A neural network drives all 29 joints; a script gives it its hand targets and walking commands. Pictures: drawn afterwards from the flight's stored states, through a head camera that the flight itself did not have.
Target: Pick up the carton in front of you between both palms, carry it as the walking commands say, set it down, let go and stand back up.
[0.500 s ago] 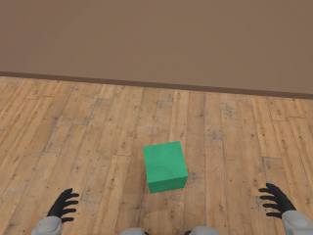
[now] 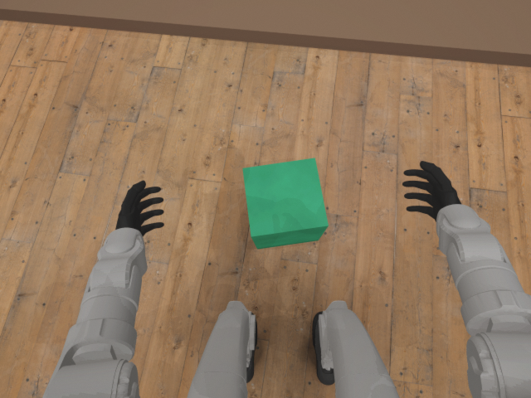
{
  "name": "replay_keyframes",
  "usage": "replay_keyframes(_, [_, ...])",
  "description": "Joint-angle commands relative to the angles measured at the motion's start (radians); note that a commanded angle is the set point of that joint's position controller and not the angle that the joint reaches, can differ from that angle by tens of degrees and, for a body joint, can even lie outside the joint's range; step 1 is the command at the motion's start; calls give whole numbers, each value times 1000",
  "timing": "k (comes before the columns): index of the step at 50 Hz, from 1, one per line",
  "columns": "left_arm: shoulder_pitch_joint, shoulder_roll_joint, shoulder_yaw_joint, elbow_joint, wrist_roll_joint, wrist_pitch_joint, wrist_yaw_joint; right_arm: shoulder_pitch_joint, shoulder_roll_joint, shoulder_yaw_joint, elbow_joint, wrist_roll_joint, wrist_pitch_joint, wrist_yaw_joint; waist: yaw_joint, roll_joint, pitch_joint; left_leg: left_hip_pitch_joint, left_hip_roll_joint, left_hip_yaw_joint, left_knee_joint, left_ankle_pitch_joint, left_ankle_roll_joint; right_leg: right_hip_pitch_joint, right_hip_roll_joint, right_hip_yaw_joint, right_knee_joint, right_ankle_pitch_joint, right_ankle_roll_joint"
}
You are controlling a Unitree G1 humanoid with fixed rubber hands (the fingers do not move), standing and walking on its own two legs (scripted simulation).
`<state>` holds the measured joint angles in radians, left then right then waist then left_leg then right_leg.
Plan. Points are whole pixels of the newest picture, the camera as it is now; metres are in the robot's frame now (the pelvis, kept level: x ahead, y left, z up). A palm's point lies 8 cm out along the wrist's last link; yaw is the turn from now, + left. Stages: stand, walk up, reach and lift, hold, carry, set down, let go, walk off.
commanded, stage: reach and lift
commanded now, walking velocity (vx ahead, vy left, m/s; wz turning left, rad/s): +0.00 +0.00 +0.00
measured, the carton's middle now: (283, 207) +0.50 +0.00 -0.57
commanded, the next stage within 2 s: none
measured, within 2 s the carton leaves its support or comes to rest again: neither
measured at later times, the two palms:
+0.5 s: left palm (183, 158) +0.49 +0.20 -0.15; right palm (387, 127) +0.54 -0.19 -0.14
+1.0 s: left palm (207, 199) +0.47 +0.20 -0.37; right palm (357, 180) +0.52 -0.18 -0.38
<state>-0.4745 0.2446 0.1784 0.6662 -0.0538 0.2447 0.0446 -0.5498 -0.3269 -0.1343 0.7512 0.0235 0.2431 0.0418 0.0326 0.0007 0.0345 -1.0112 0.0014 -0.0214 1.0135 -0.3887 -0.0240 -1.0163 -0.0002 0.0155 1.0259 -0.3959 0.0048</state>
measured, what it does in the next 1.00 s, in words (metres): lowers itself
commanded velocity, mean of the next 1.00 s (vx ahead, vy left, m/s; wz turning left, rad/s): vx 0.00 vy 0.00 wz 0.00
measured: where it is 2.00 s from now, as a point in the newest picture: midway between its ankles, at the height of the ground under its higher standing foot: (285, 360)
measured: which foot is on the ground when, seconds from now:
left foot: down 0.00-1.00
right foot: down 0.00-1.00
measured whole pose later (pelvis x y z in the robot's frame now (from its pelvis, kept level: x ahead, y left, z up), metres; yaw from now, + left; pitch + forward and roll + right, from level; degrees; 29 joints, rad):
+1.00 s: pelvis -0.04 +0.00 -0.21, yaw +3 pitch +51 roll +3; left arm -1.24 0.21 0.31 0.87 -0.09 0.11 0.15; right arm -1.37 -0.42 -0.15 1.04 0.07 0.11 -0.04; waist 0.05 0.00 0.05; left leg -2.13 -0.05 -0.04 1.76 -0.53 -0.07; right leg -2.14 0.06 0.09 1.80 -0.54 0.04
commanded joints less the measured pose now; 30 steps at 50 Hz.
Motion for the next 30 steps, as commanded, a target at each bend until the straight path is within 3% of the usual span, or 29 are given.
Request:
replay_keyframes(1, [-275, 124, 52, -75, -7, 0, 22, -322, -159, -46, -50, 2, -4, 1, 8, -36, -645, 161, -42, 53, -65, 309, -29, 295, 38, -11, -65, 336, 20])
replay_keyframes(9, [-679, 95, 104, 10, -4, 35, 63, -760, -202, -72, 112, -7, 19, 15, 35, -45, -780, 71, -44, 86, -54, 96, -41, 139, 48, -29, -63, 95, 19])
replay_keyframes(16, [-925, 65, 196, 67, 55, 13, 82, -1052, -222, -122, 230, -63, -6, 28, 56, -67, -891, 3, -59, 104, -29, 105, -46, 65, 61, -35, -35, 101, 19])
replay_keyframes(19, [-970, 54, 237, 69, 85, -7, 79, -1113, -217, -146, 246, -91, -24, 31, 62, -81, -964, -12, -66, 108, -21, 166, -47, 88, 66, -32, -20, 178, 21])
replay_keyframes(24, [-929, 28, 277, 19, 125, -51, 56, -1096, -174, -185, 191, -142, -57, 28, 70, -111, -1106, -33, -81, 113, -1, 379, -39, 205, 75, -19, 18, 457, 20])
replay_keyframes(30, [-808, -45, 317, 23, 172, -127, 27, -990, -64, -233, 161, -193, -115, 18, 51, -130, -1056, -277, -88, 97, 69, 520, -46, 185, 62, 24, 120, 741, 18])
